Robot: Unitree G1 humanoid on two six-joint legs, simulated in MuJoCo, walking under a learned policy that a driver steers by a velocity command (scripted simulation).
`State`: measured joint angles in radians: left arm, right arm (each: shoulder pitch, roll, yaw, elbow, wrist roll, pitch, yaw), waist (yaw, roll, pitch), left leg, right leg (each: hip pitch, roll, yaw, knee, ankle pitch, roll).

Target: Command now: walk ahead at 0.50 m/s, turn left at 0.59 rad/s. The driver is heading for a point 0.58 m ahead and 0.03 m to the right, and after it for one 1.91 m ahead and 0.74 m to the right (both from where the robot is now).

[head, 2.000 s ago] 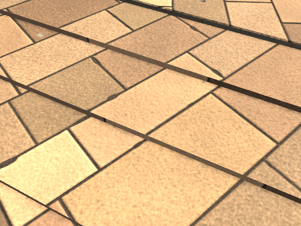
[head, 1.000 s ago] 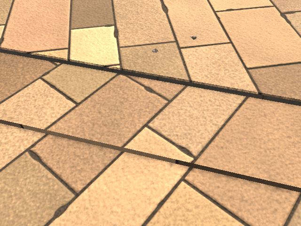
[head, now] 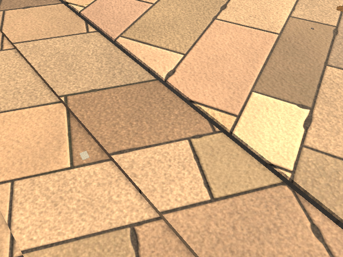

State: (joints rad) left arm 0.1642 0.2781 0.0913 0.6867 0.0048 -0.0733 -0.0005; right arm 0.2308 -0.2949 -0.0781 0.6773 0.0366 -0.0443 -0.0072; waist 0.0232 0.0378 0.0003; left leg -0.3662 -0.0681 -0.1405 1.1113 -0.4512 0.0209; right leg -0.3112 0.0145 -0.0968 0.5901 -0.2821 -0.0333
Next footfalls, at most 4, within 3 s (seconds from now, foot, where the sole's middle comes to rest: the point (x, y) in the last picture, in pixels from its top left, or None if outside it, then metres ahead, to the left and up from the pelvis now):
0.34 left None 0.36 0.17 -0.76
0.82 right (196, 235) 0.58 -0.04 -0.72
1.22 left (134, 238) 0.58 0.20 -0.76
1.66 right None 0.47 -0.05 -0.73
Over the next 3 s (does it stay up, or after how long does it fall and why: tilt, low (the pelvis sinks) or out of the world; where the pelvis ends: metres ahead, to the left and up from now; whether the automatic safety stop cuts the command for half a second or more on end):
stays up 0.72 -0.24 0.05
